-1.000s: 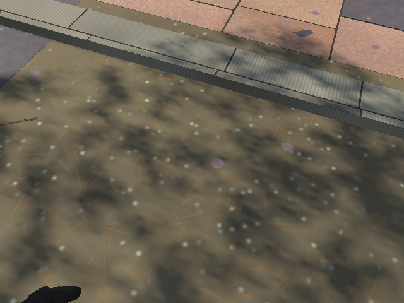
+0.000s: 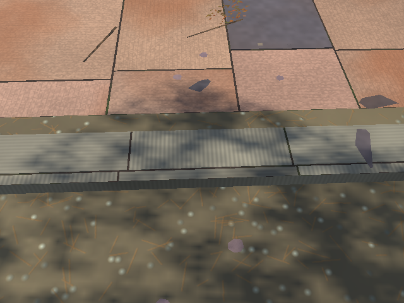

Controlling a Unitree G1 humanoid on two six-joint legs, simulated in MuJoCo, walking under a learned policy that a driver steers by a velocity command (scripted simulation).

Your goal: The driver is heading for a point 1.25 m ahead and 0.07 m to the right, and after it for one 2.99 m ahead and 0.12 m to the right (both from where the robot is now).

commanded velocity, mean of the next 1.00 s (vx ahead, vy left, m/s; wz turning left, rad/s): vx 0.50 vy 0.00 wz -0.35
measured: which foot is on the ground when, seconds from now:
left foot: down 0.00-0.18, up 0.20-0.64, down 0.66-1.00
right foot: up 0.00-0.16, down 0.18-0.68, up 0.70-1.00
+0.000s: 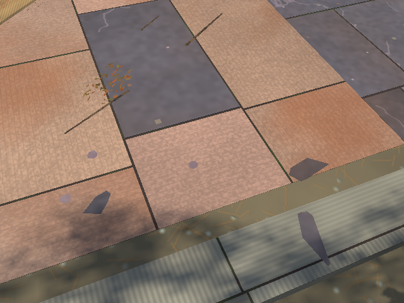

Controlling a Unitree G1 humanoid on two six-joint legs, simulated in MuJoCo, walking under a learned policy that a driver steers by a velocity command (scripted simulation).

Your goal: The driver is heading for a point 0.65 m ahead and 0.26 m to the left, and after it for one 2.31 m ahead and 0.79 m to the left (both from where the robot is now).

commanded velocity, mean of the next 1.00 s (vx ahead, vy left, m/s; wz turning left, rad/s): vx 0.49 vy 0.00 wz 0.47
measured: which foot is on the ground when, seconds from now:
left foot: down 0.00-0.18, up 0.20-0.64, down 0.66-1.00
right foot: up 0.00-0.16, down 0.18-0.68, up 0.70-1.00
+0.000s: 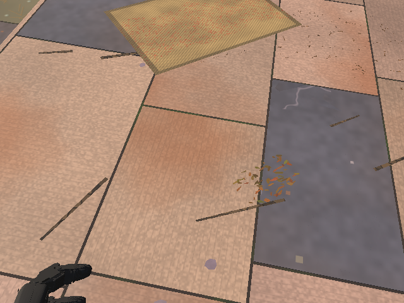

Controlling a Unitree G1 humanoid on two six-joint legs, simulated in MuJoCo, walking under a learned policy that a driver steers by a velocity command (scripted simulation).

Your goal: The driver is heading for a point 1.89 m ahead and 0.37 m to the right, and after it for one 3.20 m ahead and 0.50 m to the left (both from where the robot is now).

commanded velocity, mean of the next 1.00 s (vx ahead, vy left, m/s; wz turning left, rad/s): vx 0.08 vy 0.00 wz -0.02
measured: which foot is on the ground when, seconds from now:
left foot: down 0.00-0.18, up 0.20-0.52, down 0.54-0.84, up 0.86-1.00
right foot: up 0.00-0.16, down 0.18-0.58, up 0.60-0.82, down 0.84-1.00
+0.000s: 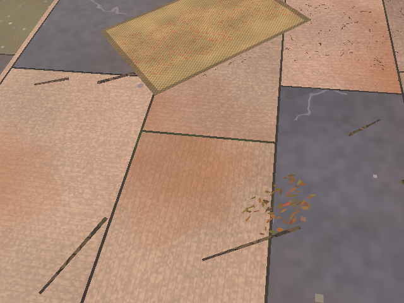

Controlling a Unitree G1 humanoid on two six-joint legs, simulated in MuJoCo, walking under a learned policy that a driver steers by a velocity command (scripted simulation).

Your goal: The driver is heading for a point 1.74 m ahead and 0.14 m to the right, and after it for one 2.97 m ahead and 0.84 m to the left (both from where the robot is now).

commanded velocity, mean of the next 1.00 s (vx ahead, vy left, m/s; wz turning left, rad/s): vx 0.28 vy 0.00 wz -0.36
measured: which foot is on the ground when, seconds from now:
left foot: up 0.00-0.32, down 0.34-0.76, up 0.78-1.00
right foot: down 0.00-0.34, up 0.36-0.74, down 0.76-1.00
